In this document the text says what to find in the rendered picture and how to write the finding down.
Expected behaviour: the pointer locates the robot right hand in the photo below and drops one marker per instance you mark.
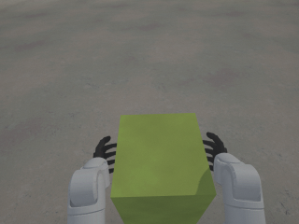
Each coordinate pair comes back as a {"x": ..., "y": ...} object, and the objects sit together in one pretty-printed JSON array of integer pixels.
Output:
[{"x": 217, "y": 145}]

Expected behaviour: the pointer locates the carton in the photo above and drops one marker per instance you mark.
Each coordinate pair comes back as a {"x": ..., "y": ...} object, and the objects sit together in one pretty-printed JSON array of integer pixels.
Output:
[{"x": 161, "y": 173}]

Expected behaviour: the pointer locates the robot left hand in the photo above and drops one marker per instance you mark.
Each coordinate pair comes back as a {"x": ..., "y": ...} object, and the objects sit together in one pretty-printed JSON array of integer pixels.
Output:
[{"x": 100, "y": 151}]

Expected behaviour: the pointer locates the left robot forearm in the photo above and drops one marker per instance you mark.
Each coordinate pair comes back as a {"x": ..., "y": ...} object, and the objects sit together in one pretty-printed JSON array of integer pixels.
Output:
[{"x": 86, "y": 196}]

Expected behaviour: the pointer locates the right robot forearm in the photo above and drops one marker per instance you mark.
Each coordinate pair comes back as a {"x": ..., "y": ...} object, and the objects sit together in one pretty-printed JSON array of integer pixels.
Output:
[{"x": 242, "y": 192}]

